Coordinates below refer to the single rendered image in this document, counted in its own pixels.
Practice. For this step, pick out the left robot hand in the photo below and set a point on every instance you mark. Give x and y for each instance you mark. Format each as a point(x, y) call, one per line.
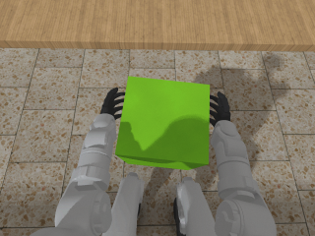
point(109, 103)

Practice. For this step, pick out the carton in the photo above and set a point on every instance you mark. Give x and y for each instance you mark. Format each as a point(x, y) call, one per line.
point(164, 124)

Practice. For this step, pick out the left robot upper arm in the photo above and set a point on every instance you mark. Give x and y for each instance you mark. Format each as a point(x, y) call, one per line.
point(81, 213)

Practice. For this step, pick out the right robot shin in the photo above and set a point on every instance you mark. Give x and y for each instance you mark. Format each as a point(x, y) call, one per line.
point(181, 216)

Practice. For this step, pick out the right robot foot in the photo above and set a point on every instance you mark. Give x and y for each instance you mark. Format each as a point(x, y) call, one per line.
point(177, 220)

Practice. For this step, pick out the right robot forearm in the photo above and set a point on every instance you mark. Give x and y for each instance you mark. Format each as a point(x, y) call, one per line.
point(235, 176)

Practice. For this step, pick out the right robot hand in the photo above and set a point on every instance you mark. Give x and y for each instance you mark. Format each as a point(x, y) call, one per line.
point(222, 109)

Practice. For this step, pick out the right robot upper arm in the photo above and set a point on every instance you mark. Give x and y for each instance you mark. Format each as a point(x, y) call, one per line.
point(239, 218)

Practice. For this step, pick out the left robot forearm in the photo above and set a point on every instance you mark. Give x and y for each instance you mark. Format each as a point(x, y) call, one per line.
point(92, 172)

